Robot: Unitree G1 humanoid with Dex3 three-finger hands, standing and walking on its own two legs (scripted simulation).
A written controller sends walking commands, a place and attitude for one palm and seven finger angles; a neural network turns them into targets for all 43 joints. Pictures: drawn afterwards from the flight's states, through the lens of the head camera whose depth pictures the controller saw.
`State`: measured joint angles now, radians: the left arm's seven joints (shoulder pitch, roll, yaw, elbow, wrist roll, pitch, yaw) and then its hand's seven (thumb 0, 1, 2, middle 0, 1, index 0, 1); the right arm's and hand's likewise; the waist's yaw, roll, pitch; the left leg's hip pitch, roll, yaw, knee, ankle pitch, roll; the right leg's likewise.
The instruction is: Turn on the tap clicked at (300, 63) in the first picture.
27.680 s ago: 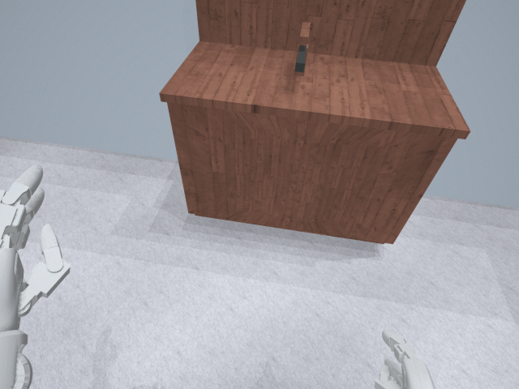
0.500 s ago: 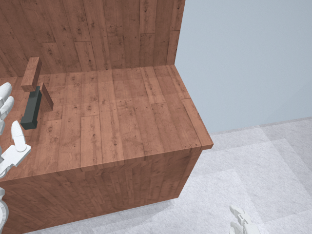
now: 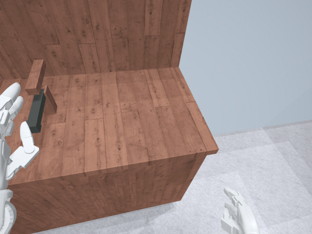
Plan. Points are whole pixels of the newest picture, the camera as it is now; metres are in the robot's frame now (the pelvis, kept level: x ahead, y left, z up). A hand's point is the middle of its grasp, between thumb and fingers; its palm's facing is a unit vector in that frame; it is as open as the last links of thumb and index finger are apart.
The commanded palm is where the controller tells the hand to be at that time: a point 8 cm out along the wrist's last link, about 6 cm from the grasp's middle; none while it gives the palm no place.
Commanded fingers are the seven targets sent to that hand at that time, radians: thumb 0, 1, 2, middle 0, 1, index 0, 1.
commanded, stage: look again from close up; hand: left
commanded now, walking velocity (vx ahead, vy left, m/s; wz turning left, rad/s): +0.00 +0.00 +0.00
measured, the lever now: (33, 126) +0.34 +0.37 +0.04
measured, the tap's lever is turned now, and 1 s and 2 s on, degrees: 0 0 0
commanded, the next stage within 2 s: turn the palm inward beside the body in 0.22 s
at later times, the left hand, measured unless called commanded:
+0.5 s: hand (15, 129) +0.24 +0.29 +0.19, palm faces +0.44 -0.85 -0.27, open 7.4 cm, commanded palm +0.16 +0.28 +0.17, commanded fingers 0.00 0.90 0.90 -0.20 -0.30 -0.20 -0.30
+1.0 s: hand (67, 167) +0.20 +0.20 +0.13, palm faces +0.42 -0.85 -0.33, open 7.4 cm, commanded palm +0.14 +0.25 +0.15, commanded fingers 0.00 0.90 0.90 -0.20 -0.30 -0.20 -0.30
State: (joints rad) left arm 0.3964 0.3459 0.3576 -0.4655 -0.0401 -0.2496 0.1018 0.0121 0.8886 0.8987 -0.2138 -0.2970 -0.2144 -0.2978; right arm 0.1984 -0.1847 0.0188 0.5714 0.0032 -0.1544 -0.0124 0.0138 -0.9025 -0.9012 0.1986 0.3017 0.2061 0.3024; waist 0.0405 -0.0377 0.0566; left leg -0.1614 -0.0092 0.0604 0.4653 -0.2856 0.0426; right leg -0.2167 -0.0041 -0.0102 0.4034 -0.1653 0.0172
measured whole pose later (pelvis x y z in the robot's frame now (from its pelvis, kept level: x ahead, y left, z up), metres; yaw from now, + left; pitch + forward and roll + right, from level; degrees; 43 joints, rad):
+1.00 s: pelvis -0.01 -0.07 -0.02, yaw +5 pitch +1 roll +0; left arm 0.27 0.37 0.29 -0.27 -0.16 0.03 0.04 0.01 0.89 0.90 -0.21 -0.30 -0.21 -0.30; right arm 0.13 -0.25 0.01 0.68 0.03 -0.14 -0.07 0.02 -0.90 -0.90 0.20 0.30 0.21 0.30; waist 0.05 0.08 -0.02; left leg -0.34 0.02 -0.06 0.67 -0.35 -0.03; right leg -0.38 0.04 -0.10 0.65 -0.30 -0.05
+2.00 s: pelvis -0.01 -0.04 -0.02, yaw +6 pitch +0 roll -1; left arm 0.58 0.24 0.21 -0.49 -0.23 0.01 0.11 0.01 0.90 0.90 -0.21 -0.30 -0.21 -0.30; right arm 0.22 -0.23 0.04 0.63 0.04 -0.26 -0.08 0.02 -0.90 -0.90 0.20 0.30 0.21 0.30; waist 0.08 0.05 -0.06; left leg -0.35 -0.02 -0.05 0.71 -0.37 0.00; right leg -0.38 0.00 -0.09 0.68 -0.31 -0.03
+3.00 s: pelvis +0.01 -0.06 -0.02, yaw +7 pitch +3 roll +0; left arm 0.44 0.28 0.33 -0.28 -0.29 -0.03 0.04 0.01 0.90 0.90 -0.21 -0.30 -0.21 -0.30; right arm 0.21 -0.25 0.01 0.68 0.06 -0.28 -0.09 0.02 -0.90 -0.90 0.20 0.30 0.21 0.30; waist 0.07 0.05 -0.07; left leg -0.36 0.01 -0.08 0.69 -0.38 -0.03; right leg -0.39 0.02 -0.12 0.67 -0.34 -0.06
